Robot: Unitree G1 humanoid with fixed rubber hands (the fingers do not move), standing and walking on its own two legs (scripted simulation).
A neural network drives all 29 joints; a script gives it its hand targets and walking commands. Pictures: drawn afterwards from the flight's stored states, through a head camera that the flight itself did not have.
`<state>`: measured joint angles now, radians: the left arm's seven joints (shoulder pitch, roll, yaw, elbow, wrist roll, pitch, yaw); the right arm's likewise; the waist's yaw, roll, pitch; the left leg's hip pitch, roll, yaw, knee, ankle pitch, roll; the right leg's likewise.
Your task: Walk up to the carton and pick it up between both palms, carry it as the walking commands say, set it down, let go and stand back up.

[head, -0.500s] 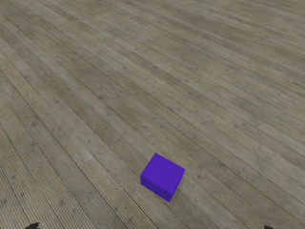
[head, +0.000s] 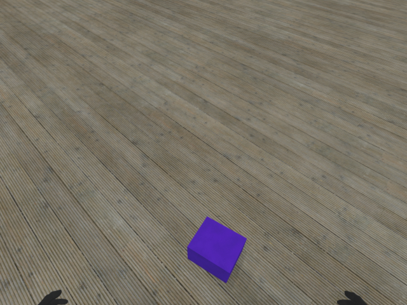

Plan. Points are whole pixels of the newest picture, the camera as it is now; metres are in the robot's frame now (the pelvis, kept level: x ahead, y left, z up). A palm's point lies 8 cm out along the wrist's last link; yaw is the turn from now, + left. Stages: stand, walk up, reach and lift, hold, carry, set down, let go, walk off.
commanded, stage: walk up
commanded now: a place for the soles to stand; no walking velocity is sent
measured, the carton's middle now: (216, 248) +0.51 -0.07 -0.70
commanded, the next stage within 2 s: none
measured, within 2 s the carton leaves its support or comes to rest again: neither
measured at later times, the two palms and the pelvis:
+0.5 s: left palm (2, 263) +0.23 +0.44 -0.09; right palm out of the picture +0.07 -0.24 -0.11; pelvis +0.08 +0.11 -0.02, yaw -13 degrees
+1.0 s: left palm (66, 199) +0.41 +0.38 -0.12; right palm out of the picture +0.07 -0.22 -0.09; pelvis +0.14 +0.14 -0.03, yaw -27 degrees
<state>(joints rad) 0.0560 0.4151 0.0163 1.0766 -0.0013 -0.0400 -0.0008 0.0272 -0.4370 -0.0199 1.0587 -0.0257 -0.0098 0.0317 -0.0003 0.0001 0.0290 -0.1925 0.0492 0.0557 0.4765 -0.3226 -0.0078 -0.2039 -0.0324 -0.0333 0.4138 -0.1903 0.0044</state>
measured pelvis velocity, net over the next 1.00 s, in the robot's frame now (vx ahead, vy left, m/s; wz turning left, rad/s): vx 0.14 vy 0.14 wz -0.47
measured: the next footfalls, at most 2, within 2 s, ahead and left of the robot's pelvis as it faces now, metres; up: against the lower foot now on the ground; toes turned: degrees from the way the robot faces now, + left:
left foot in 0.24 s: +0.13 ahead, +0.21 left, +0.00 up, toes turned -4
right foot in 0.52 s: +0.16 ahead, -0.01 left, +0.00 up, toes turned -15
